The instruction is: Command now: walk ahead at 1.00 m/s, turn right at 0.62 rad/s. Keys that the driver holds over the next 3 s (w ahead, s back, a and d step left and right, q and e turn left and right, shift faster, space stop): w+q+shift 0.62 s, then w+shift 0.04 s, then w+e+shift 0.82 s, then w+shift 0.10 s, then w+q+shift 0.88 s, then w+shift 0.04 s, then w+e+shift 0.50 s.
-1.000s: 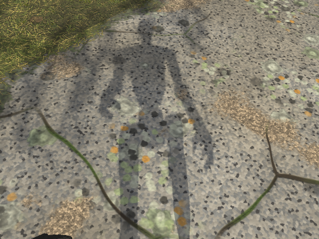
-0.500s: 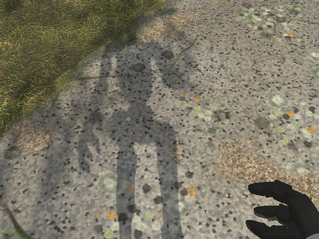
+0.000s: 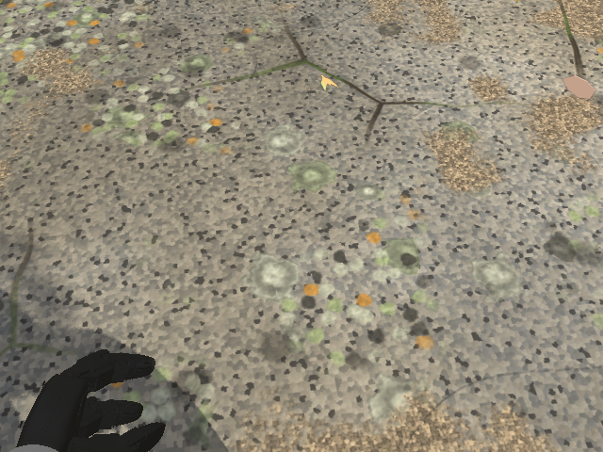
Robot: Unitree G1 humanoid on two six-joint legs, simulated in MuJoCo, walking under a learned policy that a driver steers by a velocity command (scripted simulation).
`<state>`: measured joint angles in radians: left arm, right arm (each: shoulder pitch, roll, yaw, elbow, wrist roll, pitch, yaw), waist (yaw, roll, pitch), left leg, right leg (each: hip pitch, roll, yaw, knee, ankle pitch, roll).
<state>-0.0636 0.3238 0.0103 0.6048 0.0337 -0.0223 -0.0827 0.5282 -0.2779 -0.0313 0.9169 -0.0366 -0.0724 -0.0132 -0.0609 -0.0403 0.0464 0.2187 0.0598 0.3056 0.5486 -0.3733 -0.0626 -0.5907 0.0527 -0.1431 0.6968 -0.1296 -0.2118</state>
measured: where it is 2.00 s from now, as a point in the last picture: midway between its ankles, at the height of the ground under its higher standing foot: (249, 44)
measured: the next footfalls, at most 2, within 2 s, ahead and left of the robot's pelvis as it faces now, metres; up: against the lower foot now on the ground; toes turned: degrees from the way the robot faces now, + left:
left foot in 0.46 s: +0.61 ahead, +0.09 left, +0.00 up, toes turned +13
right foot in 0.88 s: +1.08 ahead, +0.05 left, +0.00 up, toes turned +18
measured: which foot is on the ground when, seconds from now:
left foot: down 0.00-0.00, up 0.02-0.44, down 0.46-0.90, up 0.92-1.00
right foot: down 0.00-0.46, up 0.48-0.86, down 0.88-1.00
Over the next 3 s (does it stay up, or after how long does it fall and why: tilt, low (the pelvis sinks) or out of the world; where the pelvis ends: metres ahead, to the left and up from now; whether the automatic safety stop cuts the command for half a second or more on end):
stays up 2.82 0.22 0.02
